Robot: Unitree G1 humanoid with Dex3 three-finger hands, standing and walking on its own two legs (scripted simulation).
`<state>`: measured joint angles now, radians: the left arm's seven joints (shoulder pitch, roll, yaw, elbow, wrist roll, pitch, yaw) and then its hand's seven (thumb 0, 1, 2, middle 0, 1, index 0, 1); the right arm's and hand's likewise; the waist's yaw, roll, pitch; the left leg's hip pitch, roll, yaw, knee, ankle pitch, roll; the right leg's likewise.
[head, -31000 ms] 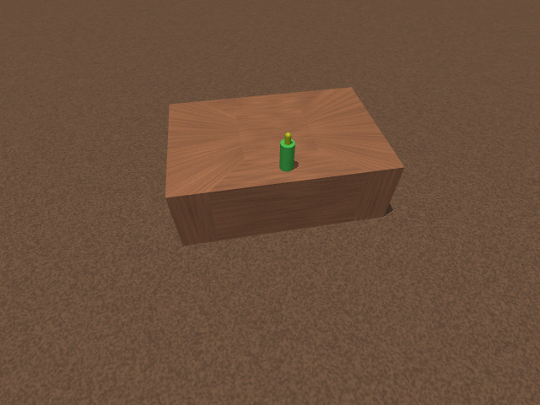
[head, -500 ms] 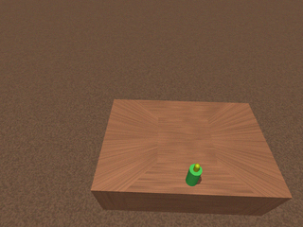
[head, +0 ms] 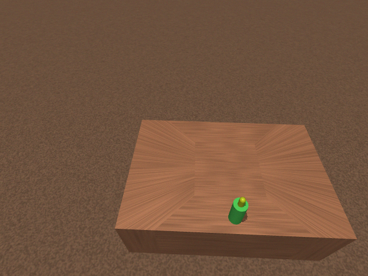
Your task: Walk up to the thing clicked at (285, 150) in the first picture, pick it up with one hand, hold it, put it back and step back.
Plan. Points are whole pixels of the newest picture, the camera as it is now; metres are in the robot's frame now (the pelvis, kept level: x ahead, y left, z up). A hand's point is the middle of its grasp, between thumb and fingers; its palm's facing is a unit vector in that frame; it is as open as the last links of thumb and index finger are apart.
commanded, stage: stand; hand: right
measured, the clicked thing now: (238, 208) +0.44 -0.20 -0.36
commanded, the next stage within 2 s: step back in 1.36 s
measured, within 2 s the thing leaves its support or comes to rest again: neither
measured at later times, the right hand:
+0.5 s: hand out of the picture +0.07 -0.25 -0.16, palm faces -0.03 +0.94 -0.34, open 7.4 cm
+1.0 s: hand out of the picture +0.08 -0.25 -0.16, palm faces -0.03 +0.94 -0.34, open 7.4 cm
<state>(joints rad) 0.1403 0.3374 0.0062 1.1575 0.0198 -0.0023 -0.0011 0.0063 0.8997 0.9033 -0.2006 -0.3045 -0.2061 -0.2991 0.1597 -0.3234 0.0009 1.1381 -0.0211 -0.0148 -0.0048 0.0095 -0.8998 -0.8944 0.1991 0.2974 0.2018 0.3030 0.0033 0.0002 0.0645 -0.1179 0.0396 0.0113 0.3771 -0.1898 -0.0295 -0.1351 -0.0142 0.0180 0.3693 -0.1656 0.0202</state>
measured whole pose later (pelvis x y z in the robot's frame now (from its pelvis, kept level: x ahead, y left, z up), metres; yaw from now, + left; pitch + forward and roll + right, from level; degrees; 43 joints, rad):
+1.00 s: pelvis +0.02 +0.00 +0.00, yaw +0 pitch -3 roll +0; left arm 0.11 0.35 0.00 1.15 0.01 -0.01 0.00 0.01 0.90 0.90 -0.20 -0.30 -0.21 -0.30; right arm 0.12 -0.35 0.00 1.15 -0.01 -0.01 0.00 0.01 -0.90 -0.89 0.20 0.30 0.20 0.30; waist 0.00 0.00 0.06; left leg -0.09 0.04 0.02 0.33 -0.19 -0.03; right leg -0.11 -0.02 0.02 0.34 -0.18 0.02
